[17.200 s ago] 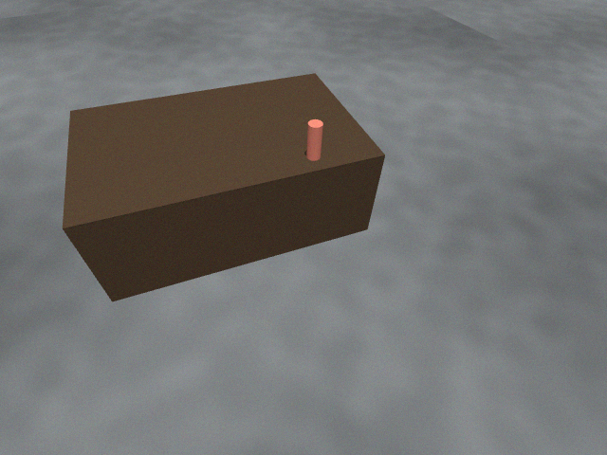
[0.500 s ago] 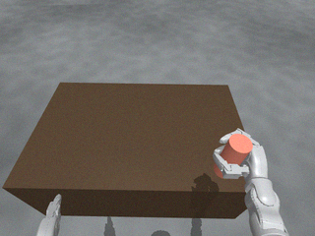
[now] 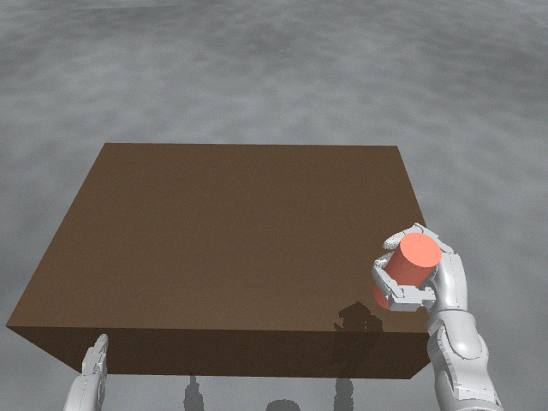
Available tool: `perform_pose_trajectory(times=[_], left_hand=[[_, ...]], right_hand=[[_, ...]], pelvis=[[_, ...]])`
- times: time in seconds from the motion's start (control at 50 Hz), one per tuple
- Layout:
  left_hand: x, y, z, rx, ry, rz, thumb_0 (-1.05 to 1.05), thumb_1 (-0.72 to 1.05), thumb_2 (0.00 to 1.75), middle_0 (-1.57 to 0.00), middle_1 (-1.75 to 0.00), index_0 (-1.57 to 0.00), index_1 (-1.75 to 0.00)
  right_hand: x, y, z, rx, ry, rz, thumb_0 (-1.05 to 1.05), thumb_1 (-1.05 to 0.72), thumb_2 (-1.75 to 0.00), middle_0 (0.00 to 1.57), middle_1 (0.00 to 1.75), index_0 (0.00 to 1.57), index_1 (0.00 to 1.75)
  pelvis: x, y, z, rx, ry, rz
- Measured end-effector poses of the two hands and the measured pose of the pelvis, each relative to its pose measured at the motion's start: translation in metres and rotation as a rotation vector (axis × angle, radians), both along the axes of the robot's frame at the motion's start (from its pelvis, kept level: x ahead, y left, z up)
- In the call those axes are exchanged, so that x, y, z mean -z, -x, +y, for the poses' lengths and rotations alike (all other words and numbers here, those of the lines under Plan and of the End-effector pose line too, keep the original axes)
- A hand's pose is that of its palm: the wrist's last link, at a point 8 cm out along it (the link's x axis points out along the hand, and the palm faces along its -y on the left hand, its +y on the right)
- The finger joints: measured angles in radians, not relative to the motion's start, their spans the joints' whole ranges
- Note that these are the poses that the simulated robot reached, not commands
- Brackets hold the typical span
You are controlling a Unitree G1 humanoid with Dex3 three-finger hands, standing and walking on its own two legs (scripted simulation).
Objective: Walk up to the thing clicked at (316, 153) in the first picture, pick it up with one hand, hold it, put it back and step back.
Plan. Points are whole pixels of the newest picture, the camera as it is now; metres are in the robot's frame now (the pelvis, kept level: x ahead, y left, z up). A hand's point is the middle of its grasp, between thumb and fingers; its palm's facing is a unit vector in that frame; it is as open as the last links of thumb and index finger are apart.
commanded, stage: hold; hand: right
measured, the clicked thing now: (403, 274) +0.32 -0.18 +0.04
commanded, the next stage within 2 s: crouch in 0.52 s
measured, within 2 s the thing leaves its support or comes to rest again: neither
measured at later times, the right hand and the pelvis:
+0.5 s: hand (397, 267) +0.32 -0.17 +0.05, palm faces +0.07 +1.00 +0.01, open 7.1 cm; pelvis +0.01 +0.00 +0.00, yaw +0 degrees
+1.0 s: hand (385, 272) +0.35 -0.17 -0.01, palm faces +0.08 +1.00 +0.03, open 7.1 cm; pelvis +0.00 +0.00 -0.02, yaw +0 degrees
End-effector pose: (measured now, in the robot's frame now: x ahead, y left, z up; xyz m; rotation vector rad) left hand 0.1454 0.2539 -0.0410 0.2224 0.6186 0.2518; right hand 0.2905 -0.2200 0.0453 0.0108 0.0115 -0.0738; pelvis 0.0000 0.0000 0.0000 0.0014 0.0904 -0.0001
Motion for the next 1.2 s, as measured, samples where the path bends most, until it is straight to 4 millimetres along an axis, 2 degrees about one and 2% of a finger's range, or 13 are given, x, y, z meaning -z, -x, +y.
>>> perform_pose_trajectory(times=[0.26,0.52,0.66,0.78,0.96,1.2], left_hand=[[0.003,0.000,-0.002,0.000,0.003,0.015,-0.01,-0.53,0.04,-0.06,-0.05,-0.06,-0.04],[0.001,-0.005,-0.005,0.006,0.007,0.005,-0.01,-0.53,0.04,-0.06,-0.05,-0.06,-0.04],[0.004,-0.003,-0.002,-0.004,0.011,0.025,-0.01,-0.53,0.04,-0.06,-0.05,-0.06,-0.04],[0.000,-0.006,0.003,-0.005,-0.002,0.013,-0.01,-0.52,0.05,-0.05,-0.05,-0.06,-0.04],[0.000,-0.008,0.006,0.017,-0.038,-0.013,-0.01,-0.52,0.04,-0.05,-0.05,-0.06,-0.04],[0.010,0.014,-0.002,0.062,-0.107,-0.033,-0.01,-0.52,0.04,-0.06,-0.06,-0.07,-0.04]], right_hand=[[0.005,-0.003,0.000,-0.006,-0.006,0.015,-0.01,0.06,-1.14,0.83,1.17,0.87,1.18],[-0.002,-0.009,-0.001,-0.010,0.001,0.000,-0.01,0.06,-1.14,0.83,1.17,0.87,1.18],[0.003,-0.012,0.001,-0.007,-0.006,0.019,-0.01,0.06,-1.14,0.83,1.17,0.87,1.18],[0.007,-0.013,0.000,0.008,-0.011,0.022,-0.01,0.06,-1.14,0.83,1.17,0.87,1.18],[0.043,-0.025,-0.003,0.013,-0.019,0.066,-0.01,0.07,-1.15,0.84,1.17,0.88,1.18],[0.094,-0.067,-0.004,-0.011,-0.021,0.049,-0.01,0.07,-1.15,0.84,1.16,0.88,1.17]], pelvis=[[0.001,-0.004,-0.003,-0.001,-0.002,0.011],[0.000,-0.006,-0.003,0.001,-0.003,0.012],[0.000,-0.008,-0.002,-0.002,-0.001,0.019],[0.001,-0.009,-0.001,-0.001,0.001,0.020],[0.013,-0.001,0.002,0.004,0.005,0.073],[0.048,0.015,0.000,-0.003,-0.005,0.193]])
